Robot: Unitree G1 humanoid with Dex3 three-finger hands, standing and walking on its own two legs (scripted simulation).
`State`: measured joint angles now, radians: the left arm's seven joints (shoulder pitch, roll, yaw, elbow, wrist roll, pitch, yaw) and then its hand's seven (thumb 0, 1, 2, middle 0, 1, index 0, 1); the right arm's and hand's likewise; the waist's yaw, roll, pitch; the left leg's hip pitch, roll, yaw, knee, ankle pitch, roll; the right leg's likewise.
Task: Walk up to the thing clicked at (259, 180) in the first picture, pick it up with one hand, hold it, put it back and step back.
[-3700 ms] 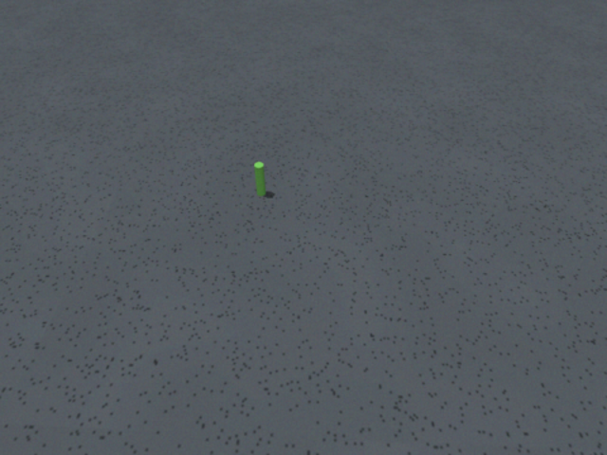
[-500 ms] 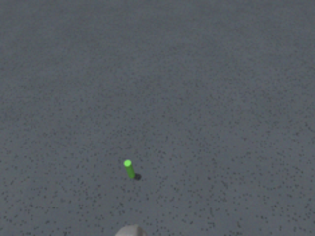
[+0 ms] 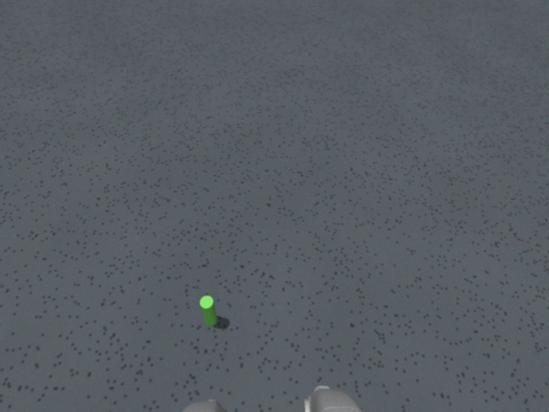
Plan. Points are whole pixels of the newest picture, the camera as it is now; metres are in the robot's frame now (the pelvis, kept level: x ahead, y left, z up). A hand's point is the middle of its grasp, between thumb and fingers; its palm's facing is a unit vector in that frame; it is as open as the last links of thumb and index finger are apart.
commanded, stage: walk up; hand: left
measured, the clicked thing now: (209, 311) +0.48 +0.18 -0.67
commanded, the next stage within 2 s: stand in 1.26 s
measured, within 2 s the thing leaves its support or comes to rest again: neither
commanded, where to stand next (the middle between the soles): +0.13 -0.02 m, yaw +0 degrees
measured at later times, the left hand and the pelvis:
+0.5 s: hand out of the picture +0.13 +0.23 -0.13, palm faces -0.03 -0.95 -0.32, open 7.4 cm; pelvis +0.02 -0.02 +0.02, yaw -1 degrees
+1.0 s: hand out of the picture +0.10 +0.23 -0.14, palm faces -0.02 -0.95 -0.31, open 7.4 cm; pelvis +0.03 -0.01 +0.03, yaw -1 degrees
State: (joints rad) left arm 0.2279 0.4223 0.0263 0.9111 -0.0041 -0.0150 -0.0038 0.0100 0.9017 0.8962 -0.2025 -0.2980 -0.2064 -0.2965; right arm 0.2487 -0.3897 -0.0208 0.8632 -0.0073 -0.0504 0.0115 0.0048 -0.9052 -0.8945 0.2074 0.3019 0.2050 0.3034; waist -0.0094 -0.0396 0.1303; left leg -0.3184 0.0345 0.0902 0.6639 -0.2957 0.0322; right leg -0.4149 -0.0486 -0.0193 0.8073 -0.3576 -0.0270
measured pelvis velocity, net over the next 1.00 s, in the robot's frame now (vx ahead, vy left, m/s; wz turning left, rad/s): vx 0.03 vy -0.01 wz -0.02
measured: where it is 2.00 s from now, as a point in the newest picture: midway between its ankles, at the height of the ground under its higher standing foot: outside the picture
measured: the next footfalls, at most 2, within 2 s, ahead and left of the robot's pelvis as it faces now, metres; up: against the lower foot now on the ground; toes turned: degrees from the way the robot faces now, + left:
right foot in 0.06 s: +0.09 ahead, -0.14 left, +0.00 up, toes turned -2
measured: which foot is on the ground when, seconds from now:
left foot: down 0.00-1.00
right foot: up 0.00-0.04, down 0.06-1.00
